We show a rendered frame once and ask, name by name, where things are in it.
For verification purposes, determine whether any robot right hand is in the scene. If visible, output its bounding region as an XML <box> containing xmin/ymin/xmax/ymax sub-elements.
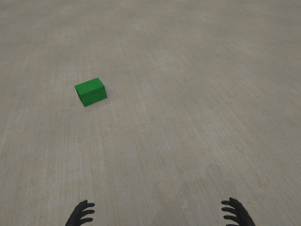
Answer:
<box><xmin>221</xmin><ymin>197</ymin><xmax>256</xmax><ymax>226</ymax></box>

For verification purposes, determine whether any robot left hand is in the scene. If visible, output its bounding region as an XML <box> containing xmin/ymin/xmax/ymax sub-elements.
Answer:
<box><xmin>65</xmin><ymin>200</ymin><xmax>95</xmax><ymax>226</ymax></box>

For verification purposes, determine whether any carton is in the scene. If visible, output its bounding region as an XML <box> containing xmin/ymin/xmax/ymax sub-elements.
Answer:
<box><xmin>75</xmin><ymin>77</ymin><xmax>107</xmax><ymax>107</ymax></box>

